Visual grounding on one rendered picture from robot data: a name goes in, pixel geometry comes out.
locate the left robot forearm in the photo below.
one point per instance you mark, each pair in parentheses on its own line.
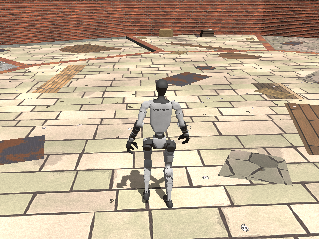
(134,133)

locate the robot right upper arm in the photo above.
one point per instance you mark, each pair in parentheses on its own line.
(176,106)

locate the robot left upper arm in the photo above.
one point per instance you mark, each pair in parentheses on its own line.
(142,113)

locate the right robot forearm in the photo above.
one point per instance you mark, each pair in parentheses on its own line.
(185,130)

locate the robot torso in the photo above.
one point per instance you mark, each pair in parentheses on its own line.
(160,119)

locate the robot right hand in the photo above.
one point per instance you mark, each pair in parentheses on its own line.
(183,137)

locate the robot left hand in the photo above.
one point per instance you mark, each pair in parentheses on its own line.
(128,146)

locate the robot right shin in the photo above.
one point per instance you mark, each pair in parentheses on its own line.
(169,185)

